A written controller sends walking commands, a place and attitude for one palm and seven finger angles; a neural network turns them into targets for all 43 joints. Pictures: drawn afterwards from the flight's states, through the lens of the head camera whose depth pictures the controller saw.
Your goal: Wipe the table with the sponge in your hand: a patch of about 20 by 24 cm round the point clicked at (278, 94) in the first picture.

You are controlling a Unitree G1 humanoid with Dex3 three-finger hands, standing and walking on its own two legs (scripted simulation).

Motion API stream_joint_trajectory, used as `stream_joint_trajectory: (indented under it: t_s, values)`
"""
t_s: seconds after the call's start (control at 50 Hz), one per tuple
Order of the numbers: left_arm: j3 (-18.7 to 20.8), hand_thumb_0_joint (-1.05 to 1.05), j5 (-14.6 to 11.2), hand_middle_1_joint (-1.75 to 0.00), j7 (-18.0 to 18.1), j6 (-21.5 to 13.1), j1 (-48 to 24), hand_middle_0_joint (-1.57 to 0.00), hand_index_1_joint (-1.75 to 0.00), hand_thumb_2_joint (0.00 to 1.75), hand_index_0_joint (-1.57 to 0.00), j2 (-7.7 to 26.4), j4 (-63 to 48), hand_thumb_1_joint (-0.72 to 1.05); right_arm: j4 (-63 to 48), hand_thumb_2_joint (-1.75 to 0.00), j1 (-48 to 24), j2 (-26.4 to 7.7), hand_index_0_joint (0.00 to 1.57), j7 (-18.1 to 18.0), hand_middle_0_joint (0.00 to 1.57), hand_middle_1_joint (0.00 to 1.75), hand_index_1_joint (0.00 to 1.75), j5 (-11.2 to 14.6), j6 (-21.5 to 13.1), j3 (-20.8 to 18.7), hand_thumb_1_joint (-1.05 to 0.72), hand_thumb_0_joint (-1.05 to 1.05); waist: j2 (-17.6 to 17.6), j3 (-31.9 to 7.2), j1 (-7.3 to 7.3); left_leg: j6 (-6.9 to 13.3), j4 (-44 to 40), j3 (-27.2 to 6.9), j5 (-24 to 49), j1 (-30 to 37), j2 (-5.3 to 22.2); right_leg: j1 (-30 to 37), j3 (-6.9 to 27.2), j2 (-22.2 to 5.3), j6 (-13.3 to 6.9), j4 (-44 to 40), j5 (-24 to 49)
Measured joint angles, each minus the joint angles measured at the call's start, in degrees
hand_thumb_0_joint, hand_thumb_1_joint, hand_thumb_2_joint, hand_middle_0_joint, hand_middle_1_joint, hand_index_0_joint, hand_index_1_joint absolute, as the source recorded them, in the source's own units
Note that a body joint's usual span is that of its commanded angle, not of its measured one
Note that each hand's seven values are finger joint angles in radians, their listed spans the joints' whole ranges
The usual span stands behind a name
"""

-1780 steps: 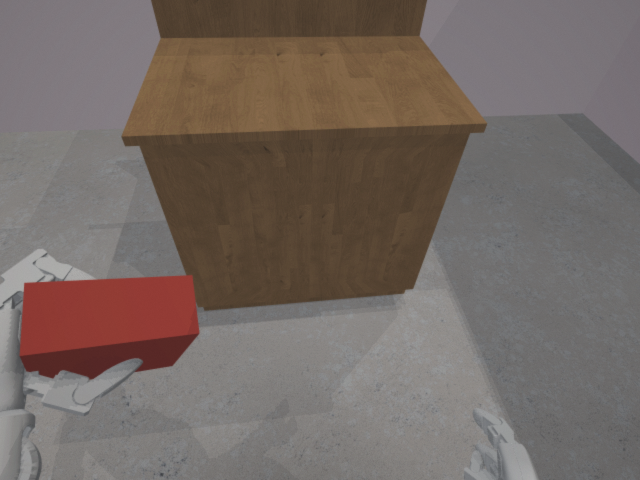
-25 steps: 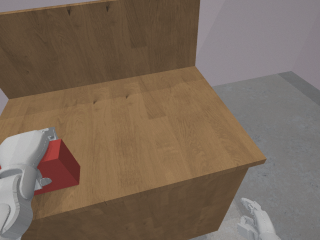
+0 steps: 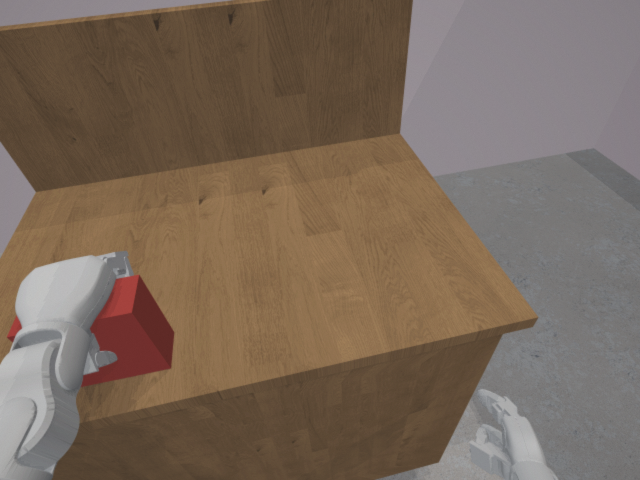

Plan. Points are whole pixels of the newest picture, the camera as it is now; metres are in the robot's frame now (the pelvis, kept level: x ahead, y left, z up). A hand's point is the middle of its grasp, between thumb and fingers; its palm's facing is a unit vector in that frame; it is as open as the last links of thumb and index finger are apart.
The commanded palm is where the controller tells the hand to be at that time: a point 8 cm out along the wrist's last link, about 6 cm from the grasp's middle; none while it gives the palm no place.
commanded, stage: lift the sponge slowly off the table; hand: left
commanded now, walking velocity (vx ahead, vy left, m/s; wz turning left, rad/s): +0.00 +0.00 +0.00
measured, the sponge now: (110, 343) +0.24 +0.32 +0.06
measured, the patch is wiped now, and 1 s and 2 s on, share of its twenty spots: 1.00 1.00 1.00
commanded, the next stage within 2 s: bring the sponge back beside the body in 1.70 s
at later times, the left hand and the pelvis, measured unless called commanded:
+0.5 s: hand (92, 302) +0.24 +0.30 +0.14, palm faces +0.07 -0.04 -1.00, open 9.8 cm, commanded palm +0.21 +0.30 +0.21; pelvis +0.00 -0.01 +0.00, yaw +1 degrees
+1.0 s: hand (82, 278) +0.25 +0.30 +0.17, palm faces +0.10 -0.03 -0.99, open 9.8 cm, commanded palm +0.21 +0.30 +0.24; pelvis -0.02 -0.01 +0.00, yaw +0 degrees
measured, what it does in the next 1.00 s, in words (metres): stands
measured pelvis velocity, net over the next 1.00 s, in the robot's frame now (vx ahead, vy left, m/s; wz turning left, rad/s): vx -0.02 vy -0.01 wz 0.01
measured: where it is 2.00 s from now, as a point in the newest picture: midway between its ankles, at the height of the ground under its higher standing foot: outside the picture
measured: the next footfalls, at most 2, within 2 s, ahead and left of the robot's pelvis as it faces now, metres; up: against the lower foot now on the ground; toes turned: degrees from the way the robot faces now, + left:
none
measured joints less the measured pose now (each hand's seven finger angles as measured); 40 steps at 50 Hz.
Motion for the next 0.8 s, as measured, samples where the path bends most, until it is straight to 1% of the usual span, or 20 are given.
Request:
stream_joint_trajectory:
  t_s: [0.16, 0.26, 0.46, 0.6, 0.74, 0.8]
  values:
    - [-0.6, -0.01, -1.1, -1.39, -0.7, -0.4, -0.6, -0.74, -1.37, 1.09, -0.77, 0.1, -0.7, -0.5, 0.3, -0.9, -1.0, 0.2, 0.2, -0.1, 0.2, 0.3, 0.3, -0.2, -0.5, 0.3, -0.91, 0.02, 0.1, 0.6, 0.65, -0.3, -1.1, -0.4, 0.5, 1.1, 0.2, 1.1, -0.3, 0.2, -0.3, -0.9, 0.4]
    - [-1.1, -0.01, -0.9, -1.39, -1.2, 0.0, -2.4, -0.74, -1.37, 1.09, -0.78, 0.4, 0.7, -0.51, 0.7, -0.9, -1.6, 0.1, 0.2, -0.4, 0.21, 0.3, 0.3, -0.3, -0.5, 0.6, -0.91, 0.02, 0.1, 1.1, 1.0, -0.6, -1.6, -0.8, 0.9, 1.5, 0.4, 1.7, -0.7, 0.4, -0.6, -1.4, 0.7]
    - [0.0, -0.01, -1.8, -1.38, -2.3, -0.2, -3.2, -0.75, -1.36, 1.09, -0.78, 1.5, -1.4, -0.51, 0.9, -0.9, -1.8, -0.3, 0.2, -0.4, 0.21, 0.3, 0.3, -0.4, -0.6, 0.5, -0.91, 0.02, 0.7, 0.8, 1.01, -0.9, -2.5, -0.8, 1.5, 2.2, 0.7, 2.1, -0.8, 0.7, -0.8, -1.9, 1.1]
    - [0.4, -0.01, -2.4, -1.38, -4.0, 1.1, -4.9, -0.75, -1.36, 1.09, -0.78, 2.6, 0.4, -0.51, 0.9, -0.9, -1.8, -0.7, 0.2, -0.5, 0.2, 0.3, 0.3, -0.1, -0.1, 0.7, -0.91, 0.02, 0.9, 0.6, 0.79, -1.0, -2.7, -0.8, 2.0, 2.0, 0.7, 1.7, -0.7, 0.6, -0.9, -1.5, 1.2]
    - [0.5, -0.01, -2.7, -1.38, -5.2, 0.1, -5.7, -0.75, -1.36, 1.09, -0.78, 3.3, -0.4, -0.51, 0.8, -0.9, -1.4, -0.9, 0.2, -0.9, 0.2, 0.3, 0.3, -0.1, -0.5, 0.7, -0.91, 0.02, 0.7, 0.9, 0.89, -1.0, -2.7, -0.8, 2.3, 1.9, 0.7, 1.6, -0.7, 0.7, -0.9, -1.5, 1.6]
    - [0.1, -0.01, -2.5, -1.38, -5.2, -0.1, -7.3, -0.75, -1.36, 1.09, -0.78, 3.6, 0.7, -0.51, 0.9, -0.9, -1.3, -0.8, 0.2, -1.1, 0.2, 0.3, 0.3, 0.0, -0.6, 0.7, -0.91, 0.02, 0.7, 1.1, 0.95, -1.0, -2.7, -1.0, 2.6, 1.9, 0.7, 1.6, -0.9, 0.7, -0.9, -1.6, 1.8]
